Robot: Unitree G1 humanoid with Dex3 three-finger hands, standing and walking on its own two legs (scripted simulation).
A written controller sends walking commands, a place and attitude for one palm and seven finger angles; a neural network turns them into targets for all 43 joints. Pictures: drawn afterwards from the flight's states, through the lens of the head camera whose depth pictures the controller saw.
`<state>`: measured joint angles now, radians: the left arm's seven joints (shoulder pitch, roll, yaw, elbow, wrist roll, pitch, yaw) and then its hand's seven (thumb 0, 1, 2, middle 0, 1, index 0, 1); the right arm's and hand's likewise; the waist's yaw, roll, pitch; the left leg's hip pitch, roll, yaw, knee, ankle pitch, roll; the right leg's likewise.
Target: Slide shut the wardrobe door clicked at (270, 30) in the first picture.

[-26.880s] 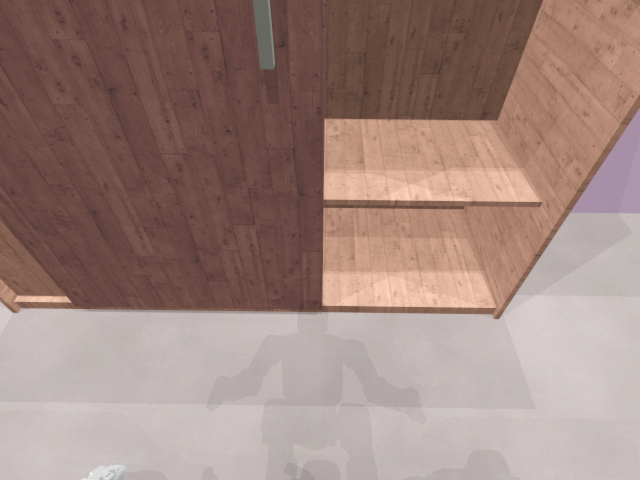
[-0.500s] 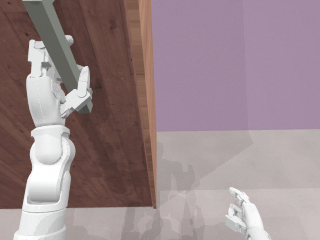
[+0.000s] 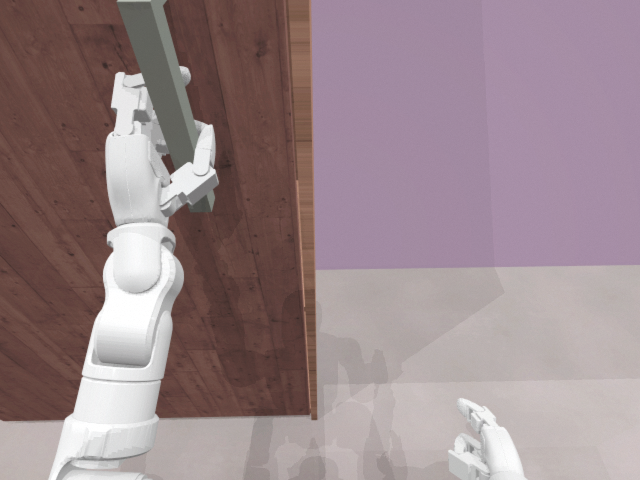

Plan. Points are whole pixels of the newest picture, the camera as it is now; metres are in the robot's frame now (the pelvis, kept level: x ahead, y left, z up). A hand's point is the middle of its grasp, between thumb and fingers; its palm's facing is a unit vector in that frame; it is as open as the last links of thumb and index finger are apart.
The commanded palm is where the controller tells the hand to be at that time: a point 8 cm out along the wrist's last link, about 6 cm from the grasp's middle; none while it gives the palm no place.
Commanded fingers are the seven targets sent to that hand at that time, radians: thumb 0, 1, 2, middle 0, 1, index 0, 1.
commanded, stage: loosen the grip on the handle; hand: left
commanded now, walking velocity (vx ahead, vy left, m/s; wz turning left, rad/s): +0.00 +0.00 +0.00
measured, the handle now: (182, 111) +0.39 +0.16 +0.28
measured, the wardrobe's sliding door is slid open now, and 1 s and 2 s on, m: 0.00 0.00 0.00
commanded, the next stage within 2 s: slip the hand off the handle in 0.62 s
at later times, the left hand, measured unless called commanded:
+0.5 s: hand (199, 164) +0.35 +0.14 +0.25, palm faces +0.26 -0.97 -0.04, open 14.5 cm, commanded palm +0.30 +0.19 +0.25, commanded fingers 0.00 -0.55 0.20 -0.26 -1.17 -0.26 -1.17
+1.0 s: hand (191, 168) +0.35 +0.15 +0.25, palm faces +0.16 -0.99 -0.05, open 15.2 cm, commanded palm +0.30 +0.22 +0.25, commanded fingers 0.00 -0.55 0.20 -0.25 -1.15 -0.25 -1.15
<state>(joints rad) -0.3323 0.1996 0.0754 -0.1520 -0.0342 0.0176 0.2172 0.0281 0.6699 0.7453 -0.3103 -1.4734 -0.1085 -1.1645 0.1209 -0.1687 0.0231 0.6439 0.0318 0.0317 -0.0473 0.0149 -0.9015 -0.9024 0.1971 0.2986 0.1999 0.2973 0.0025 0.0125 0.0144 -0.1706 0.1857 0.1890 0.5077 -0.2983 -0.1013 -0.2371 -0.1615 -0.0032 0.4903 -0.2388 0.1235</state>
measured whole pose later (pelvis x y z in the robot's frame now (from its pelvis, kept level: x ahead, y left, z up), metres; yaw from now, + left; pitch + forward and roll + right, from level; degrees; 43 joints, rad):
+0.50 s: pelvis -0.02 -0.04 +0.00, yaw +3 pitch -1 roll +1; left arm -0.52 0.21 0.20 0.31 -0.09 -0.30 0.09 -0.01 -0.43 0.27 -0.44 -1.36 -0.16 -1.12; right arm 0.25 -0.23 -0.02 0.75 0.03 -0.23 0.00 0.01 -0.90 -0.90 0.20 0.30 0.20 0.30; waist 0.01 0.04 0.03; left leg -0.19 0.18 0.09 0.42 -0.20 -0.09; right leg -0.25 -0.12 -0.02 0.50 -0.23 0.08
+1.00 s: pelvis +0.01 -0.02 +0.00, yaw +4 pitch +0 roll +1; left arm -0.40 0.20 0.16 0.12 -0.14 -0.23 -0.01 -0.01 -0.56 0.20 -0.47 -1.26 -0.19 -1.05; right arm 0.17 -0.20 0.00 0.70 0.02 -0.17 -0.03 0.01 -0.90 -0.90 0.20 0.30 0.20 0.30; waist 0.03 0.03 -0.01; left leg -0.17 0.16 0.08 0.43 -0.25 -0.12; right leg -0.22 -0.15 -0.03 0.49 -0.27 0.10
